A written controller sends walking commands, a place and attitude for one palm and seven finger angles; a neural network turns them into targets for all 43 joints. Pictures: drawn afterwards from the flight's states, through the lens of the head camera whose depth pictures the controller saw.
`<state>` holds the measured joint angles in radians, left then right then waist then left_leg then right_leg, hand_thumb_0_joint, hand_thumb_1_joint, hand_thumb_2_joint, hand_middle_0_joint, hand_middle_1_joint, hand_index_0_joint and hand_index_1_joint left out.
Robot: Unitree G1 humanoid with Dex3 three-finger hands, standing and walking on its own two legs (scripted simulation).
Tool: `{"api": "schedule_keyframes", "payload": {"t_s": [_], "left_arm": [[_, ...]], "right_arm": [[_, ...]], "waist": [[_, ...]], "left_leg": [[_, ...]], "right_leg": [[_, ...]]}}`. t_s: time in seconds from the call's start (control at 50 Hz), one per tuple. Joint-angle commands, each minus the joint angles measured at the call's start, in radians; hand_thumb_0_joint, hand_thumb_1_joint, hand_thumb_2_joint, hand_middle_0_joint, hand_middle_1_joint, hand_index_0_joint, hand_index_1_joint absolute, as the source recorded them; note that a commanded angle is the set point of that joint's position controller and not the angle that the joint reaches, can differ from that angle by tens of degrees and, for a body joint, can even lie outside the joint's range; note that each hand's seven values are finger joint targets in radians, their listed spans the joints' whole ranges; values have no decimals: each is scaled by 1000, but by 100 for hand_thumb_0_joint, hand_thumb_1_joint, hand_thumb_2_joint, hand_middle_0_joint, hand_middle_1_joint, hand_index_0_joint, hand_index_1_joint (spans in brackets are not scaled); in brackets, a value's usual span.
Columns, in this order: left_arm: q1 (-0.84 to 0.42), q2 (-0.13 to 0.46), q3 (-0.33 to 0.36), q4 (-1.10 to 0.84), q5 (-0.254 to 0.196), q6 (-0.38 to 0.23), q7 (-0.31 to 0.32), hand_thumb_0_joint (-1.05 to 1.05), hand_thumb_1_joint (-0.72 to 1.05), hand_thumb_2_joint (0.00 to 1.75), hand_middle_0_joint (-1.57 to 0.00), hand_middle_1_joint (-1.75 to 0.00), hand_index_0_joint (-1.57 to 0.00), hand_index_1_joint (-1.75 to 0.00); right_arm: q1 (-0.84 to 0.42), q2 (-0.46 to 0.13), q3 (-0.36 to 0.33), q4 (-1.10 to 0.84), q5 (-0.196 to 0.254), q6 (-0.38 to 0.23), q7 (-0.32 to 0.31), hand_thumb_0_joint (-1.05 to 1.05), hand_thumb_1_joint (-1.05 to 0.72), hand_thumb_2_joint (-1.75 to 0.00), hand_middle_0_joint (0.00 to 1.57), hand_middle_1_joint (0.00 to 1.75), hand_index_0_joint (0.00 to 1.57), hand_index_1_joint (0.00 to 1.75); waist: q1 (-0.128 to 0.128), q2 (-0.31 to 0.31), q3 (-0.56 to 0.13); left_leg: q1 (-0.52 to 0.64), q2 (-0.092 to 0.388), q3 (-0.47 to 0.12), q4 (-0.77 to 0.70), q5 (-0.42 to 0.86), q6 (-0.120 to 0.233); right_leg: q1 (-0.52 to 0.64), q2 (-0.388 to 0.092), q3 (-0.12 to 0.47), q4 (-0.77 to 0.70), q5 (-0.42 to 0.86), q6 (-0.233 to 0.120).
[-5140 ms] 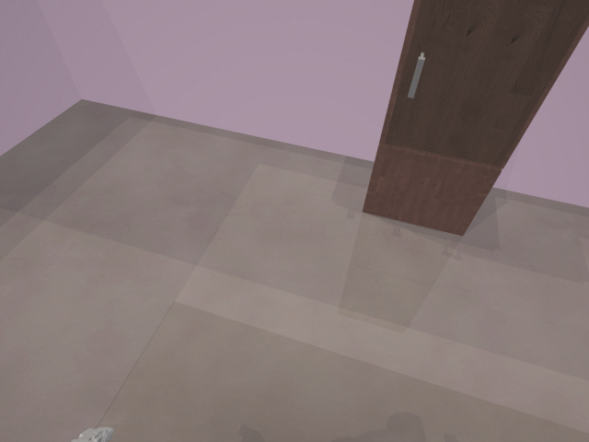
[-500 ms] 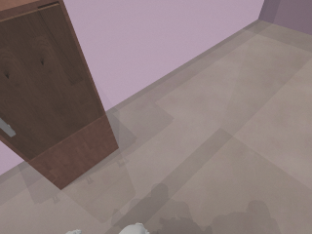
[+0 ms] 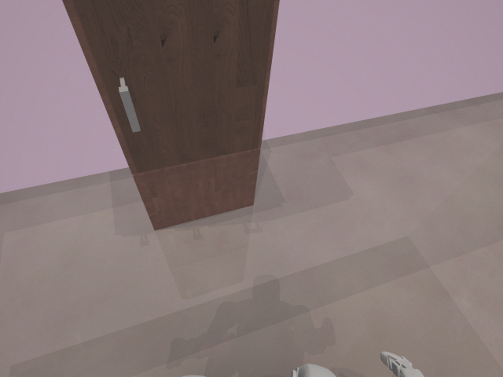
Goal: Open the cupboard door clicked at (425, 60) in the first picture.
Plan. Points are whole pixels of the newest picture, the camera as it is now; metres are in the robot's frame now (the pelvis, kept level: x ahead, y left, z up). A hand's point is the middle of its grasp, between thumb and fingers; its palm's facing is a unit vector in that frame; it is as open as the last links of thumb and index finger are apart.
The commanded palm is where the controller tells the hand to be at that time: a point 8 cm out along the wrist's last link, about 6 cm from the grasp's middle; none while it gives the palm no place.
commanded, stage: turn to face it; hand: left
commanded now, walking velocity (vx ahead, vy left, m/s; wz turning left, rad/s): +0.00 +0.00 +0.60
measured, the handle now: (129, 105) +0.69 +0.37 -0.05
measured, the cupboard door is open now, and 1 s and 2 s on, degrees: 0 0 0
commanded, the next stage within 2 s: take the last steps up to it in 0.56 s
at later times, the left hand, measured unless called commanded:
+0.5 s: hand out of the picture +0.04 +0.17 -0.13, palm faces +0.29 -0.91 -0.28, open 7.4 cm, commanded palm none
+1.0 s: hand out of the picture -0.08 +0.18 -0.16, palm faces +0.40 -0.90 -0.19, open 7.4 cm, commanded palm none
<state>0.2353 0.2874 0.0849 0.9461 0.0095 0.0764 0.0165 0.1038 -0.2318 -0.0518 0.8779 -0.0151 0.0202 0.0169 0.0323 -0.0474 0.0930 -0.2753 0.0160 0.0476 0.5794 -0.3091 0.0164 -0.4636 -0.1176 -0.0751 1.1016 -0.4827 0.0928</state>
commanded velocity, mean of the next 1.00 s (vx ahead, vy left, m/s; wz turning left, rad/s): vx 0.11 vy -0.04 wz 0.25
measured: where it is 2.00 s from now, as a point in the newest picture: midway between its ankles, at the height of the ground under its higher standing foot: (243, 339)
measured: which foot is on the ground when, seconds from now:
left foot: down 0.00-0.28, up 0.30-0.68, down 0.70-1.00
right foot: up 0.00-0.26, down 0.28-0.70, up 0.72-1.00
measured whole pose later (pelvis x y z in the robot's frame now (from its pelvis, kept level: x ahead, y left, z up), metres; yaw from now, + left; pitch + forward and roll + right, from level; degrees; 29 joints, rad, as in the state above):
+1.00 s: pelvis -0.01 +0.00 +0.02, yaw +22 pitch -1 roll +0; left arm 0.30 0.22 0.05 1.08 0.03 0.04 -0.01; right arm 0.29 -0.16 -0.04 1.03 -0.02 -0.03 -0.01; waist 0.01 -0.04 0.01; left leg -0.09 0.01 0.08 0.34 -0.23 0.03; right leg -0.42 -0.09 -0.05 0.93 -0.33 0.05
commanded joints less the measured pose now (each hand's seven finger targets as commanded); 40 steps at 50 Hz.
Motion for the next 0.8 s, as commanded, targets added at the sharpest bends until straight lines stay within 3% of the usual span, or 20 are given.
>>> {"api": "schedule_keyframes", "payload": {"t_s": [0.0, 0.12, 0.16, 0.2, 0.22, 0.24, 0.26, 0.28, 0.3, 0.34, 0.36, 0.54, 0.58, 0.62, 0.64, 0.66, 0.68, 0.7, 0.74, 0.78], "left_arm": [[-35, 60, 9, -108, 4, -42, -9, 0, 90, 90, -20, -30, -20, -30], [-88, 39, 0, -149, -1, -50, -1, 0, 90, 90, -20, -30, -20, -30], [-73, 38, -3, -150, -4, -57, 2, 0, 90, 90, -20, -30, -20, -30], [-1, 46, 0, -138, -7, -66, 6, 0, 90, 90, -20, -30, -20, -30], [34, 68, 4, -128, -4, -75, 10, 0, 90, 90, -20, -30, -20, -30], [66, 152, 19, -128, 11, -88, 19, 0, 90, 90, -20, -30, -20, -30], [59, 219, 29, -137, 18, -87, 20, 0, 90, 90, -20, -30, -20, -30], [39, 189, 28, -144, 9, -88, 23, 0, 90, 90, -20, -30, -20, -30], [-17, 150, 19, -152, 9, -85, 22, 0, 90, 90, -20, -30, -20, -30], [-107, 90, 0, -166, 10, -84, 21, 0, 90, 90, -20, -30, -20, -30], [-102, 82, -4, -166, 12, -88, 21, 0, 90, 90, -20, -30, -20, -30], [55, 134, 9, -66, 23, -83, 19, 0, 90, 90, -20, -30, -20, -30], [46, 144, 12, -52, 22, -80, 18, 0, 90, 90, -20, -30, -20, -30], [27, 135, 12, -39, 15, -74, 18, 0, 90, 90, -20, -30, -20, -30], [20, 117, 8, -34, 8, -70, 16, 0, 90, 90, -20, -30, -20, -30], [57, 55, 0, -41, 0, -65, 13, 0, 90, 90, -20, -30, -20, -30], [45, -3, -26, -61, 0, -63, 6, 0, 90, 90, -20, -30, -20, -30], [-27, 17, -28, -54, 14, -52, 11, 0, 90, 90, -20, -30, -20, -30], [-41, 29, -23, -21, 20, -57, -11, 0, 90, 90, -20, -30, -20, -30], [6, 9, -32, 28, 22, -66, -26, 0, 90, 90, -20, -30, -20, -30]], "right_arm": [[33, -207, -52, -51, -6, -10, -19, 0, -90, -90, 20, 30, 20, 30], [75, -215, -66, -40, -12, 0, -17, 0, -90, -90, 20, 30, 20, 30], [65, -213, -67, -45, -12, 4, -16, 0, -90, -90, 20, 30, 20, 30], [37, -206, -70, -56, -7, 8, -15, 0, -90, -90, 20, 30, 20, 30], [34, -187, -68, -60, 0, 7, -12, 0, -90, -90, 20, 30, 20, 30], [61, -124, -59, -70, 9, 6, -6, 0, -90, -90, 20, 30, 20, 30], [57, -87, -51, -95, 4, 5, -5, 0, -90, -90, 20, 30, 20, 30], [55, -132, -61, -80, -9, 19, -8, 0, -90, -90, 20, 30, 20, 30], [45, -128, -66, -60, -8, 27, -3, 0, -90, -90, 20, 30, 20, 30], [97, -108, -60, -19, -10, 35, 9, 0, -90, -90, 20, 30, 20, 30], [105, -98, -53, -9, -10, 37, 12, 0, -90, -90, 20, 30, 20, 30], [2, -56, -19, -6, 5, 26, 3, 0, -90, -90, 20, 30, 20, 30], [35, -52, -15, 5, 7, 19, -1, 0, -90, -90, 20, 30, 20, 30], [86, -57, -12, 26, 5, 10, -6, 0, -90, -90, 20, 30, 20, 30], [118, -78, -15, 41, 4, 2, -6, 0, -90, -90, 20, 30, 20, 30], [140, -151, -28, 42, -7, -12, -11, 0, -90, -90, 20, 30, 20, 30], [169, -216, -35, 49, -12, -11, -14, 0, -90, -90, 20, 30, 20, 30], [196, -208, -34, 72, -16, -12, -27, 0, -90, -90, 20, 30, 20, 30], [156, -157, -19, 73, -14, -21, -37, 0, -90, -90, 20, 30, 20, 30], [140, -119, -8, 79, -11, -35, -40, 0, -90, -90, 20, 30, 20, 30]], "waist": [[-45, 202, -122], [-68, 206, -144], [-59, 226, -146], [-19, 207, -167], [0, 158, -174], [12, -66, -197], [12, -249, -166], [15, -260, -160], [-12, -177, -103], [-63, -102, -65], [-60, -119, -66], [21, -158, -103], [4, -159, -134], [-27, -155, -144], [-49, -88, -157], [-53, 142, -196], [-67, 339, -171], [-110, 331, -136], [-78, 262, -38], [-59, 194, -3]], "left_leg": [[116, 206, -225, -228, 474, 127], [141, 203, -337, -197, 468, 154], [103, 188, -362, -173, 521, 146], [35, 156, -365, -111, 489, 113], [-40, 115, -342, -58, 393, 71], [-221, 13, -234, 119, 132, -3], [-337, -90, -91, 342, -281, -59], [-301, -33, -153, 496, -284, -47], [-297, -23, -139, 598, -220, -50], [-290, 5, -107, 656, -97, -66], [-275, 11, -84, 650, -73, -75], [-138, 6, 21, 231, -160, -78], [-85, -4, 38, 126, -131, -69], [37, -6, 56, -47, 3, -58], [142, 20, 36, -180, 127, -47], [280, 187, -161, -246, 252, 15], [300, 368, -359, -285, 362, 124], [212, 373, -388, -353, 135, 151], [158, 321, -357, -399, -111, 144], [129, 265, -271, -423, -110, 124]], "right_leg": [[-53, 7, 52, -21, 69, 8], [13, 55, 57, -257, 31, 2], [97, 83, 46, -359, 44, -6], [237, 97, 34, -542, 173, -13], [348, 68, 51, -688, 269, -22], [516, -136, 250, -801, 326, -77], [474, -375, 440, -817, 473, -200], [358, -365, 412, -824, 431, -238], [291, -307, 360, -824, 386, -238], [257, -212, 178, -789, 418, -202], [255, -196, 128, -781, 452, -194], [372, -232, 72, -718, 700, -235], [390, -226, 59, -682, 732, -222], [335, -203, 20, -630, 665, -176], [278, -175, -8, -554, 590, -134], [117, -83, -63, -417, 315, -70], [-36, 3, -72, -273, -103, -31], [-36, 9, 4, -153, -133, -40], [-111, 4, 46, -48, -5, -54], [-93, 4, 40, -50, 90, -53]]}}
